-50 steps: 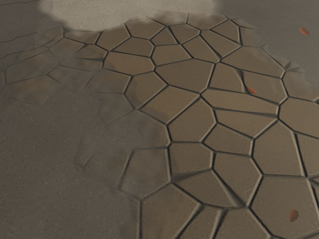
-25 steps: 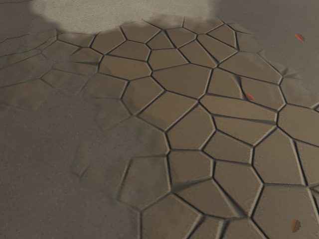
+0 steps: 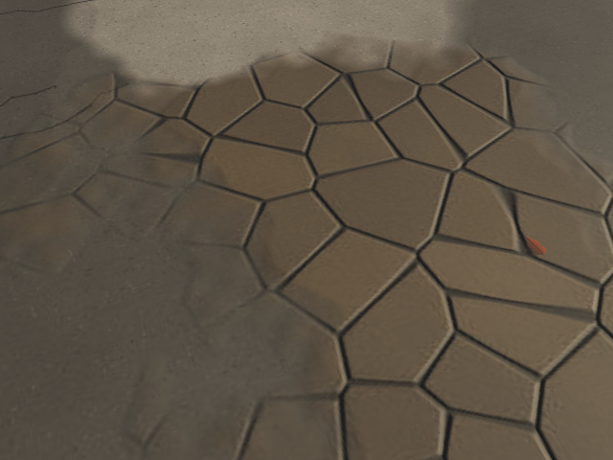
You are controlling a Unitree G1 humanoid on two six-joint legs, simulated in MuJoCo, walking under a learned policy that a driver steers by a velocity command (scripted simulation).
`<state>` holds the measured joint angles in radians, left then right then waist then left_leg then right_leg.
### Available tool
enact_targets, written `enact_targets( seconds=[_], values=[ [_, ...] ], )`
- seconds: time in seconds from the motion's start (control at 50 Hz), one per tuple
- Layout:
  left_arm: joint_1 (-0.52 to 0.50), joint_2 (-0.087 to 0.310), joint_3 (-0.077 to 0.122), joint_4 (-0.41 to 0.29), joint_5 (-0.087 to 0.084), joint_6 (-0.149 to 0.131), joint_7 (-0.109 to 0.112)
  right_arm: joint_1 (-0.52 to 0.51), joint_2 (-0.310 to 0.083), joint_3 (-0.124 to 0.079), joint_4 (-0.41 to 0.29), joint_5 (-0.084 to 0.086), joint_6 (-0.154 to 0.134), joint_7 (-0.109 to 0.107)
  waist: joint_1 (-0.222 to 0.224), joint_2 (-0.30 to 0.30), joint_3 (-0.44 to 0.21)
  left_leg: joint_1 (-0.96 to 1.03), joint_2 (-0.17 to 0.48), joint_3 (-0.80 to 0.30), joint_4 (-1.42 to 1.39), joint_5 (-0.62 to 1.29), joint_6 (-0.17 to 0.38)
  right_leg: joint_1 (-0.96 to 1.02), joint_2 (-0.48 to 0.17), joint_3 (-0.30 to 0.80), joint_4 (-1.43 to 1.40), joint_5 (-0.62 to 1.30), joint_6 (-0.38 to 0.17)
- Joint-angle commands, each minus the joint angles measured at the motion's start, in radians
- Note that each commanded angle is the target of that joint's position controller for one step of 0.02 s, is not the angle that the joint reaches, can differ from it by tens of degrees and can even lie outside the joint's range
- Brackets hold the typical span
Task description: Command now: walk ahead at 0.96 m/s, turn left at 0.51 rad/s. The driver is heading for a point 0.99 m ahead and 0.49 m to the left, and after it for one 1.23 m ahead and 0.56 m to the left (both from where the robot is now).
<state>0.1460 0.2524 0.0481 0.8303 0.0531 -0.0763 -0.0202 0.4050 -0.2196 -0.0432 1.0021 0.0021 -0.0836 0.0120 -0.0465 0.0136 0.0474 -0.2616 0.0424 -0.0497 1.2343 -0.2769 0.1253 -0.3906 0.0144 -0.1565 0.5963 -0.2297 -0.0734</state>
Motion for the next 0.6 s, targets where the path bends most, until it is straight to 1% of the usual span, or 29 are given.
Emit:
enact_targets(
  seconds=[0.02,0.04,0.06,0.08,0.1,0.12,0.14,0.16,0.18,0.22,0.24,0.26,0.28,0.3,0.32,0.34,0.36,0.38,0.4,0.42,0.44,0.46,0.48,0.5,0.52,0.54,0.56,0.58,0.6],
  values=[
    [0.131,0.052,0.018,0.027,-0.011,-0.029,0.006,0.005,-0.047,-0.013,-0.083,-0.019,0.010,0.020,0.030,-0.076,-0.034,-0.336,0.093,-0.038,0.094,0.100,0.011,0.247,-0.302,0.388,-0.441,-0.256,-0.023],
    [0.145,0.029,0.013,0.046,-0.020,-0.035,0.006,-0.018,-0.031,-0.013,-0.099,-0.021,0.026,0.027,0.019,-0.082,-0.008,-0.345,0.105,-0.035,0.091,0.106,0.005,0.223,-0.284,0.317,-0.455,-0.200,-0.006],
    [0.158,0.026,0.012,0.063,-0.032,-0.042,0.006,-0.053,-0.020,-0.012,-0.121,-0.020,0.041,0.033,0.010,-0.080,0.020,-0.389,0.112,-0.025,0.089,0.124,-0.001,0.218,-0.273,0.248,-0.468,-0.134,0.013],
    [0.171,0.028,0.012,0.073,-0.038,-0.048,0.005,-0.098,-0.016,-0.011,-0.142,-0.021,0.052,0.038,0.010,-0.072,0.044,-0.434,0.116,-0.010,0.086,0.157,-0.007,0.215,-0.264,0.183,-0.480,-0.061,0.032],
    [0.182,0.025,0.011,0.080,-0.039,-0.053,0.005,-0.148,-0.015,-0.009,-0.165,-0.021,0.058,0.042,0.012,-0.062,0.065,-0.461,0.112,0.012,0.059,0.203,-0.011,0.207,-0.241,0.110,-0.493,0.016,0.053],
    [0.189,0.022,0.009,0.085,-0.035,-0.057,0.003,-0.194,-0.009,-0.003,-0.187,-0.016,0.060,0.046,0.015,-0.062,0.083,-0.463,0.099,0.041,0.004,0.257,-0.009,0.187,-0.210,0.040,-0.507,0.093,0.069],
    [0.203,0.021,0.007,0.092,-0.031,-0.061,0.002,-0.237,-0.010,0.001,-0.206,-0.010,0.061,0.050,0.021,-0.065,0.101,-0.465,0.085,0.071,-0.052,0.309,-0.005,0.185,-0.185,-0.015,-0.513,0.180,0.077],
    [0.227,0.023,0.004,0.100,-0.028,-0.065,0.005,-0.282,-0.017,0.003,-0.225,-0.008,0.061,0.053,0.027,-0.061,0.114,-0.475,0.072,0.102,-0.107,0.345,0.001,0.205,-0.178,-0.053,-0.513,0.288,0.075],
    [0.257,0.031,0.002,0.109,-0.029,-0.066,0.011,-0.321,-0.028,0.005,-0.243,-0.009,0.060,0.056,0.034,-0.049,0.122,-0.487,0.055,0.139,-0.165,0.361,0.008,0.247,-0.177,-0.082,-0.512,0.422,0.078],
    [0.286,0.053,-0.001,0.121,-0.033,-0.061,0.030,-0.386,-0.033,0.014,-0.277,-0.013,0.054,0.063,0.032,-0.032,0.141,-0.455,0.026,0.206,-0.337,0.371,0.024,0.315,-0.174,-0.139,-0.507,0.646,0.092],
    [0.286,0.071,-0.002,0.119,-0.034,-0.058,0.041,-0.396,-0.041,0.016,-0.283,-0.015,0.052,0.066,0.023,-0.035,0.130,-0.395,-0.011,0.247,-0.412,0.380,0.037,0.350,-0.175,-0.163,-0.481,0.842,0.102],
    [0.296,0.102,0.001,0.114,-0.035,-0.055,0.054,-0.392,-0.056,0.015,-0.285,-0.015,0.051,0.067,0.012,-0.059,0.098,-0.328,-0.049,0.278,-0.461,0.386,0.050,0.395,-0.192,-0.171,-0.427,1.056,0.108],
    [0.298,0.137,0.007,0.107,-0.036,-0.047,0.070,-0.356,-0.079,0.009,-0.275,-0.013,0.054,0.067,-0.016,-0.084,0.053,-0.261,-0.085,0.300,-0.483,0.371,0.061,0.447,-0.209,-0.176,-0.349,1.239,0.112],
    [0.279,0.172,0.017,0.094,-0.034,-0.035,0.084,-0.281,-0.107,0.000,-0.257,-0.011,0.060,0.063,-0.063,-0.116,0.003,-0.173,-0.115,0.305,-0.490,0.326,0.073,0.476,-0.232,-0.171,-0.243,1.378,0.112],
    [0.239,0.201,0.028,0.076,-0.028,-0.018,0.092,-0.139,-0.149,-0.017,-0.221,-0.011,0.065,0.057,-0.141,-0.136,-0.068,-0.029,-0.141,0.291,-0.485,0.263,0.094,0.468,-0.253,-0.155,-0.065,1.464,0.104],
    [0.172,0.221,0.037,0.049,-0.019,-0.003,0.091,0.070,-0.197,-0.042,-0.162,-0.012,0.070,0.044,-0.238,-0.142,-0.150,0.168,-0.143,0.240,-0.497,0.194,0.130,0.401,-0.271,-0.125,0.188,1.446,0.084],
    [0.104,0.228,0.047,0.028,-0.019,0.013,0.076,0.244,-0.242,-0.075,-0.108,-0.004,0.069,0.024,-0.318,-0.070,-0.195,0.373,-0.115,0.142,-0.603,0.136,0.189,0.251,-0.216,-0.114,0.593,1.087,0.063],
    [0.026,0.112,0.024,-0.005,-0.014,0.004,0.041,0.138,-0.246,-0.090,-0.103,0.022,0.075,0.004,-0.229,0.162,-0.068,0.411,-0.061,0.001,-0.638,0.105,0.204,-0.065,0.000,-0.069,0.960,-0.054,0.047],
    [0.122,0.027,-0.003,-0.124,-0.024,-0.024,0.037,0.027,-0.343,-0.096,-0.146,-0.024,0.078,0.011,-0.033,0.219,-0.138,0.578,0.105,-0.467,-0.679,0.218,0.378,-0.422,0.043,0.096,1.174,-0.279,0.093],
    [0.090,0.053,-0.016,-0.164,-0.022,-0.055,0.032,0.029,-0.324,-0.099,-0.172,-0.032,0.076,0.004,-0.065,0.095,-0.224,0.612,0.217,-0.744,-0.921,-0.121,0.427,-0.522,0.011,0.251,1.116,-0.235,0.081],
    [0.063,0.100,-0.012,-0.155,-0.020,-0.070,0.026,0.017,-0.236,-0.082,-0.164,-0.037,0.070,-0.006,-0.028,-0.072,-0.080,0.452,0.217,-0.738,-1.034,-0.242,0.361,-0.521,-0.047,0.263,0.981,-0.166,0.073],
    [0.034,0.103,-0.009,-0.151,-0.009,-0.064,0.025,-0.029,-0.199,-0.071,-0.157,-0.033,0.062,-0.008,0.027,-0.141,0.002,0.288,0.163,-0.636,-1.054,-0.203,0.294,-0.453,-0.083,0.253,0.880,-0.134,0.077],
    [0.051,0.094,-0.017,-0.151,0.012,-0.046,0.024,-0.048,-0.208,-0.067,-0.169,-0.028,0.043,-0.015,0.067,-0.122,0.020,0.187,0.136,-0.585,-1.044,-0.096,0.287,-0.396,-0.100,0.258,0.823,-0.133,0.094],
    [0.049,0.093,-0.021,-0.147,0.027,-0.019,0.022,-0.064,-0.190,-0.058,-0.175,-0.018,0.024,-0.020,0.091,-0.146,0.043,0.081,0.090,-0.518,-1.051,-0.039,0.270,-0.339,-0.129,0.253,0.760,-0.124,0.118],
    [0.033,0.084,-0.026,-0.156,0.030,0.001,0.018,-0.068,-0.183,-0.051,-0.178,-0.010,0.008,-0.020,0.102,-0.147,0.056,-0.013,0.051,-0.456,-1.062,-0.010,0.258,-0.292,-0.148,0.237,0.683,-0.124,0.139],
    [-0.016,0.078,-0.031,-0.177,0.029,0.010,0.013,-0.071,-0.203,-0.055,-0.187,-0.008,-0.005,-0.018,0.094,-0.143,0.067,-0.079,0.013,-0.408,-1.081,0.036,0.248,-0.254,-0.156,0.211,0.583,-0.092,0.155],
    [-0.084,0.075,-0.037,-0.209,0.023,0.013,0.007,-0.057,-0.218,-0.060,-0.190,-0.009,-0.013,-0.017,0.073,-0.127,0.083,-0.115,-0.015,-0.369,-1.093,0.118,0.240,-0.233,-0.156,0.186,0.478,-0.027,0.164],
    [-0.149,0.064,-0.044,-0.236,0.012,0.012,0.002,-0.036,-0.218,-0.062,-0.187,-0.009,-0.015,-0.015,0.048,-0.103,0.091,-0.130,-0.041,-0.337,-1.085,0.205,0.221,-0.203,-0.148,0.170,0.366,0.062,0.165],
    [-0.195,0.049,-0.052,-0.256,0.000,0.012,-0.002,-0.016,-0.220,-0.066,-0.184,-0.006,-0.015,-0.010,0.022,-0.075,0.082,-0.115,-0.066,-0.308,-1.066,0.288,0.193,-0.168,-0.131,0.159,0.260,0.162,0.157]
  ],
)
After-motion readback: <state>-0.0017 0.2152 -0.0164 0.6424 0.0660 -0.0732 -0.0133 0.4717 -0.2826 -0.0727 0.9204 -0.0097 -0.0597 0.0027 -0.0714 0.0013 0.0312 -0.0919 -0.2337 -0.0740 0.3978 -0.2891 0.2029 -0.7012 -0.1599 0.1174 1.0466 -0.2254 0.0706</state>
